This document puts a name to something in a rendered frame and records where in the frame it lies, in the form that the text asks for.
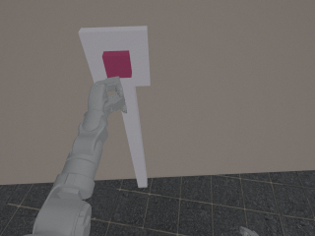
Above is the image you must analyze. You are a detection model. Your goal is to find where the robot right hand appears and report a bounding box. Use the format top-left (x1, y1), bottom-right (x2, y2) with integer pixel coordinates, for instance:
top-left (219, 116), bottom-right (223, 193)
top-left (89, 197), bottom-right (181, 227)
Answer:
top-left (239, 226), bottom-right (259, 236)

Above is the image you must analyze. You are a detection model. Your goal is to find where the robot left hand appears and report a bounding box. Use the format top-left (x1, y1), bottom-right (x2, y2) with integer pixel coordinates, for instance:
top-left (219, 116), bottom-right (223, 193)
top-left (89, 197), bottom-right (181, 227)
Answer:
top-left (88, 76), bottom-right (127, 118)

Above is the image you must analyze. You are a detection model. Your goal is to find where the left robot upper arm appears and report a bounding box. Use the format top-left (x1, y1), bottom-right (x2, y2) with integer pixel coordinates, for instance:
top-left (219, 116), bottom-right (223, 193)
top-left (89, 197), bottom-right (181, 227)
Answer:
top-left (23, 198), bottom-right (92, 236)

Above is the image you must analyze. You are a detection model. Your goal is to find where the button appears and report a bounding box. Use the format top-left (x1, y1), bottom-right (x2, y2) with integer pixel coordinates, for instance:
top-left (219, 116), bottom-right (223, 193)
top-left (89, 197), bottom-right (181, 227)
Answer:
top-left (102, 50), bottom-right (132, 79)

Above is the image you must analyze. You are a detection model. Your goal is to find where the panel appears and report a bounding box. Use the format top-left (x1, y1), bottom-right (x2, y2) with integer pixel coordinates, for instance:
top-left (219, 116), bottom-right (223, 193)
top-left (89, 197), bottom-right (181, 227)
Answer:
top-left (78, 26), bottom-right (151, 188)

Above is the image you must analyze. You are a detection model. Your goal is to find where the left robot forearm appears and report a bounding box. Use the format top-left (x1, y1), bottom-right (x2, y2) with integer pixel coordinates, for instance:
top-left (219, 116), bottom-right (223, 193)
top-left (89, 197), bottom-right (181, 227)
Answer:
top-left (32, 110), bottom-right (108, 234)

